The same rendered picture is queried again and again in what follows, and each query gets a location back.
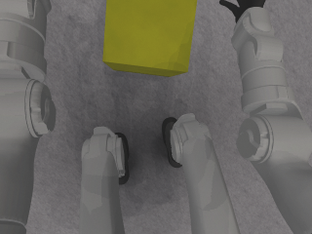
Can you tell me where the left robot foot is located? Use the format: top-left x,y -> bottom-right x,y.
114,133 -> 130,185

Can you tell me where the robot left forearm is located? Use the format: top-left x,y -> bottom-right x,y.
0,0 -> 52,83

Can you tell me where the right robot hand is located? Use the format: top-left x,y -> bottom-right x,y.
219,0 -> 266,23

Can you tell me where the left robot upper arm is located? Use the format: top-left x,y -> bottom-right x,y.
0,78 -> 57,234

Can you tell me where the robot right forearm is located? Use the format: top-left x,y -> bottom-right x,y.
231,7 -> 312,134

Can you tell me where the robot right thigh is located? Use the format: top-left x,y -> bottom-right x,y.
170,120 -> 241,234

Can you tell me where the carton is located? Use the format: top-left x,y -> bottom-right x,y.
102,0 -> 197,77

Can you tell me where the right robot upper arm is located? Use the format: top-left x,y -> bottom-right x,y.
236,114 -> 312,234

